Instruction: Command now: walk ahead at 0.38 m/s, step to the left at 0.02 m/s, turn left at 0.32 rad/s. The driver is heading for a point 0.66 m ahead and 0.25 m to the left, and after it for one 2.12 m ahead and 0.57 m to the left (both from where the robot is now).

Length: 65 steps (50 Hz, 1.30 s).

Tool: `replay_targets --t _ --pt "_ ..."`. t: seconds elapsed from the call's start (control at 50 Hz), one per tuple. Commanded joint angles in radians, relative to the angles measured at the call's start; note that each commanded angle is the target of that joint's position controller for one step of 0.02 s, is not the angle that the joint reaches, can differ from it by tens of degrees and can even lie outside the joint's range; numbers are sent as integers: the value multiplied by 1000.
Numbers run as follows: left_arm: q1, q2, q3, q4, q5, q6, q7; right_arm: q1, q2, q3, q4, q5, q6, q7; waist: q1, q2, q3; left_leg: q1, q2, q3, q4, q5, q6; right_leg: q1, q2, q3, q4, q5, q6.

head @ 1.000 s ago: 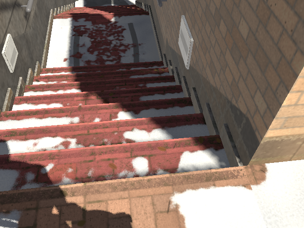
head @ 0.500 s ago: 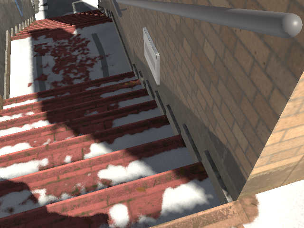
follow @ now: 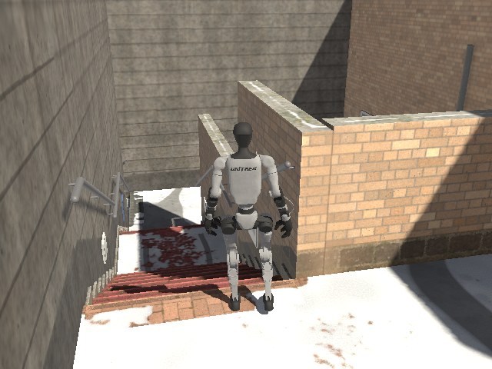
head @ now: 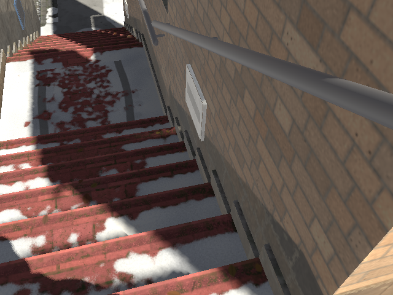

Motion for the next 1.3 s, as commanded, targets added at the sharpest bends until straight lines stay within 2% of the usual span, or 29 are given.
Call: replay_targets --t 0.02,0.1,0.12,0.14,0.16,0.2,0.26,0.34,0.48,0.5,0.52,0.54,0.56,0.6,0.64,0.7,0.78,0.9,0.98,1.06,1.08,1.1,1.12,1.14,1.16,1.18,1.22,1.26,1.3 --pt "27 84 25 -57 -12 -23 -10 -117 -191 -55 -84 -9 21 9 54 219 -48 -125 137 -249 -244 -479 134 117 50 -74 -162 21 21" --pt "121 48 15 -46 4 -18 36 -166 -182 -72 -120 8 35 8 129 63 -61 -293 125 -315 -127 -519 75 333 46 -77 -387 81 -2" --pt "243 101 24 -31 1 -27 53 -290 -126 -59 -178 13 28 11 210 20 -53 -514 19 -228 27 -508 -14 518 -68 30 -509 -12 -28" --pt "270 212 46 -37 0 -43 68 -299 3 -24 -214 21 20 17 198 -237 -71 -598 -83 -104 379 -390 -42 529 -359 379 -707 -307 -65" --pt "182 255 66 -59 17 -50 79 -258 -53 -30 -212 -9 18 22 137 -189 -8 -629 -31 -163 529 -286 -31 370 -457 535 -738 -385 -144" --pt "32 178 52 -109 -8 -66 75 -136 -125 -52 -169 -22 14 47 27 -103 -27 -544 17 -173 632 -169 -52 314 -366 373 -733 -240 -124" --pt "65 130 35 -112 -23 -98 72 -164 -114 -57 -190 -58 55 69 33 -77 -33 -480 34 -126 693 -82 -90 281 -290 144 -730 -14 -101" --pt "100 151 44 -103 -25 -118 45 -170 -96 -46 -222 -24 76 90 46 -182 -15 -376 61 -80 475 -31 -90 277 -261 -6 -710 74 -101" --pt "171 247 79 -116 9 -45 38 -170 -111 -47 -273 -27 54 82 87 -165 4 -65 -9 100 229 -312 -16 203 -285 -136 -418 151 -86" --pt "171 250 77 -113 7 -32 39 -6 -111 -63 -226 -14 51 60 9 -72 -43 110 -68 135 158 -305 2 135 -255 -197 -199 222 -75" --pt "192 195 61 -119 17 -27 27 189 -187 -95 -170 -18 39 26 -72 180 -122 322 43 -104 59 -432 47 -50 -186 -261 238 208 -43" --pt "110 98 40 -231 10 -37 8 205 -338 -112 -204 20 23 23 -64 496 -124 428 297 -689 -150 -461 165 -472 -5 -143 470 -261 6" --pt "26 161 48 -243 21 -36 10 179 -293 -103 -216 38 22 23 -79 202 -119 388 319 -652 -120 -145 203 -498 -63 30 474 -148 -3" --pt "78 171 55 -212 -10 -46 0 92 -218 -82 -216 7 14 13 12 71 -93 278 247 -431 -15 175 190 -371 -116 39 411 -13 12" --pt "140 177 56 -159 23 -22 -7 27 -156 -59 -247 15 10 2 50 94 -105 193 184 -354 -55 174 171 -270 -128 37 330 32 36" --pt "78 145 44 -180 19 24 5 90 -147 -52 -204 22 -4 -17 43 53 -48 138 158 -332 -73 269 197 -285 -105 23 247 108 63" --pt "-85 201 67 -227 9 -1 -9 251 -178 -52 -134 25 -33 -25 -7 42 -3 317 178 -428 -57 181 196 -496 -96 103 133 332 25" --pt "-89 96 32 -220 22 -12 -47 194 -130 -27 -126 11 -26 -54 17 6 -19 -89 15 -342 142 -7 127 -87 9 26 -114 817 5" --pt "-137 82 16 -266 7 -31 -37 205 -130 -23 -112 0 -14 -65 -35 43 35 -51 -10 -364 315 -54 100 -12 13 42 -309 754 -3" --pt "271 134 45 -123 -21 -49 25 180 -121 -11 -70 -23 -1 -79 100 -42 -32 150 -73 -274 922 112 107 242 -46 9 -682 857 -17" --pt "414 171 63 -72 -4 -47 30 171 -111 -20 -77 -14 6 -68 136 -126 -85 -124 -138 -187 1331 -215 81 531 -125 83 -601 921 -87" --pt "495 167 42 -79 8 -61 7 327 -50 -15 -80 31 3 -64 57 -200 -241 -521 -191 -169 1655 -824 39 943 -312 253 -76 1363 -139" --pt "512 193 55 -85 -26 -65 -14 355 -77 -6 -83 39 -6 -74 65 -161 -304 -691 -135 -169 1732 -751 38 982 -383 387 -74 1216 -223" --pt "467 167 53 -109 -48 -60 -13 274 -101 -5 -79 1 -2 -77 75 -76 -223 -750 -104 -148 1718 -644 32 812 -378 390 -203 937 -268" --pt "372 234 71 -114 -44 -58 11 172 -142 -8 -108 -19 5 -74 79 -194 -171 -859 -96 -82 1719 -557 0 681 -455 593 -387 398 -405" --pt "330 167 46 -111 -39 -64 16 21 -175 -18 -127 -54 20 -69 71 8 -21 -861 -32 -171 1557 -453 0 448 -432 579 -470 152 -394" --pt "292 137 16 -77 -13 -83 11 -102 -139 -15 -139 -35 34 -56 5 53 169 -780 31 -217 1193 -271 -17 92 -322 518 -471 217 -321" --pt "212 157 14 -91 -35 -94 20 -140 -88 5 -145 -42 23 -17 -37 -23 137 -431 69 -62 708 37 -74 -156 -135 299 -569 294 -242" --pt "260 170 20 -67 -46 -86 14 -66 -20 18 -69 -49 26 4 -23 -143 18 -175 60 -15 641 171 -76 -173 -116 237 -522 529 -242"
